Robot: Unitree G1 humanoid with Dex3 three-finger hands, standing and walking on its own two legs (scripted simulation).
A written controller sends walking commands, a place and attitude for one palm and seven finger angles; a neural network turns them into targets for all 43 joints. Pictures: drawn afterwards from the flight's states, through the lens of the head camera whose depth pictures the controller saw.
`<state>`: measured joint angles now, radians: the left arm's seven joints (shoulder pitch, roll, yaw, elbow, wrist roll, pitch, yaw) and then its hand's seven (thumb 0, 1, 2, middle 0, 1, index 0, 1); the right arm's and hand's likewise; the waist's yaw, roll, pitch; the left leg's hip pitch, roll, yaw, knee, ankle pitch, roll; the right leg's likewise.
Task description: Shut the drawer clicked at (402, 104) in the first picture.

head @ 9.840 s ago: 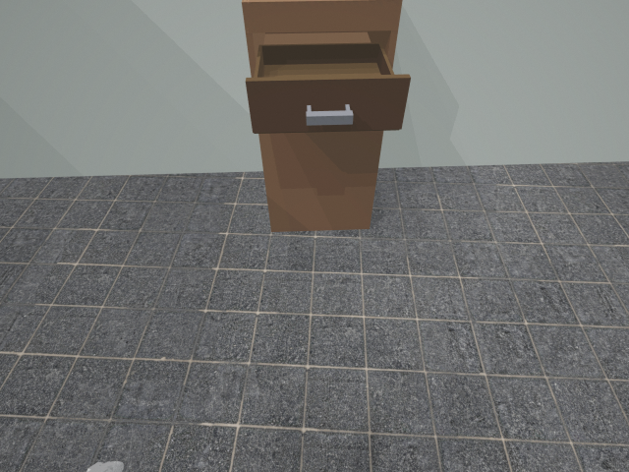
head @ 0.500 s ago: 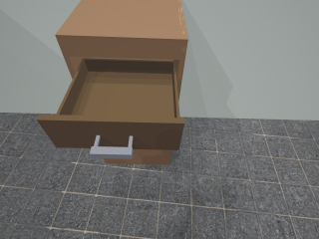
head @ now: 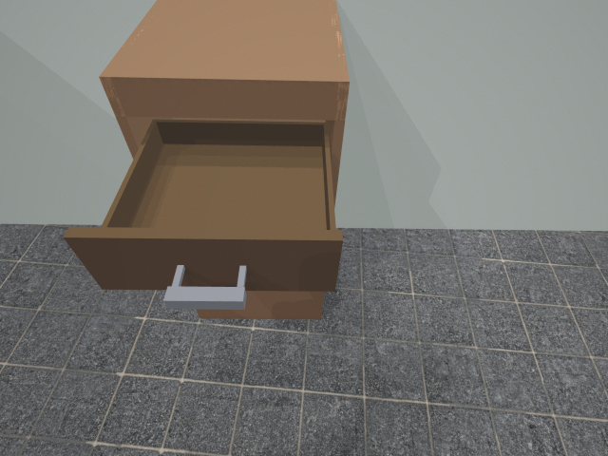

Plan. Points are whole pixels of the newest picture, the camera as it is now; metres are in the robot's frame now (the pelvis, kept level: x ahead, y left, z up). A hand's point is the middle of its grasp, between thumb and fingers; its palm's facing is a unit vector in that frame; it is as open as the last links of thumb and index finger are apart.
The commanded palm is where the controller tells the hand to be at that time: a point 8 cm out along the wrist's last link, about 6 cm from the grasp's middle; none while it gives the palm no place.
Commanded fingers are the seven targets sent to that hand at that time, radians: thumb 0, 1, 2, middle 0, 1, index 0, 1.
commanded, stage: look again from close up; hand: left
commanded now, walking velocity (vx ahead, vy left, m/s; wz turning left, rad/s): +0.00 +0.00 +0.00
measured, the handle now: (208, 285) +0.35 +0.17 +0.00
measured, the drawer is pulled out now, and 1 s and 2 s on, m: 0.30 0.30 0.30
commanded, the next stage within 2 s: shuffle to correct the standing spot in 0.10 s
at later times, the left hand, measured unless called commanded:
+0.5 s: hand out of the picture +0.00 +0.14 -0.18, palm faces +0.03 -0.98 -0.18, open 7.4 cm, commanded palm none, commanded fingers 0.00 0.90 0.90 -0.20 -0.30 -0.20 -0.30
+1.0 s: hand out of the picture +0.06 +0.17 -0.18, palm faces +0.03 -0.97 -0.25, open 7.4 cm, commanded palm none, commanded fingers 0.00 0.90 0.90 -0.20 -0.30 -0.20 -0.30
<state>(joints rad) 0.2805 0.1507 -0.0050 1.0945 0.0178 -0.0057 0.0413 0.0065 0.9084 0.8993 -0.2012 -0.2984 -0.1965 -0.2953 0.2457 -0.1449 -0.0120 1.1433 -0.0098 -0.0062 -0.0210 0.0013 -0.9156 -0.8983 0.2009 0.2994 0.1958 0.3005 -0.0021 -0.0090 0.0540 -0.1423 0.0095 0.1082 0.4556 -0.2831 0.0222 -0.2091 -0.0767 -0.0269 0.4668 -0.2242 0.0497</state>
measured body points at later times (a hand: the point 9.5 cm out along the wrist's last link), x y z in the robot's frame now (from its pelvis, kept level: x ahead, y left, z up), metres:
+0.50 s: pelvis +0.03 -0.03 +0.00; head +0.04 -0.03 +0.44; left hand +0.00 +0.19 -0.16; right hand -0.01 -0.24 -0.17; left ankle -0.02 +0.10 -0.74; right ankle +0.02 -0.15 -0.74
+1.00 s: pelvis +0.04 -0.02 +0.00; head +0.08 -0.02 +0.44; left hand +0.06 +0.22 -0.16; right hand +0.09 -0.26 -0.16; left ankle -0.02 +0.10 -0.73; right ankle +0.02 -0.15 -0.74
